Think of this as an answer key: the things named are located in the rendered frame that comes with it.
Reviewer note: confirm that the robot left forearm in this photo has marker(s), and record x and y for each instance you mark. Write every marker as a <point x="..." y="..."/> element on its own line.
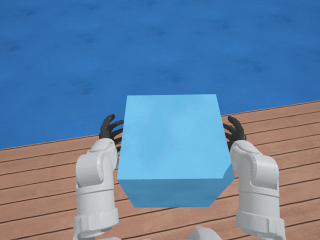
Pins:
<point x="94" y="184"/>

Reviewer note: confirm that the robot right forearm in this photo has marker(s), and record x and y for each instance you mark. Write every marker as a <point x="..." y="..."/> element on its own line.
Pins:
<point x="258" y="211"/>

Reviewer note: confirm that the carton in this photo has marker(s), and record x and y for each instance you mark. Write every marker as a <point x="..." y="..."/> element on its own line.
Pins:
<point x="174" y="152"/>

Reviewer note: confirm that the right robot hand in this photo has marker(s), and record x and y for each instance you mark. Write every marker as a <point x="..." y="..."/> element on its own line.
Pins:
<point x="237" y="131"/>

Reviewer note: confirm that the left robot hand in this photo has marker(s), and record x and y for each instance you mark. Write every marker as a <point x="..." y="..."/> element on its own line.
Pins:
<point x="106" y="130"/>

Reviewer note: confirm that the right robot thigh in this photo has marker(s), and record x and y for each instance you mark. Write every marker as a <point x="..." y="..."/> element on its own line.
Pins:
<point x="203" y="233"/>

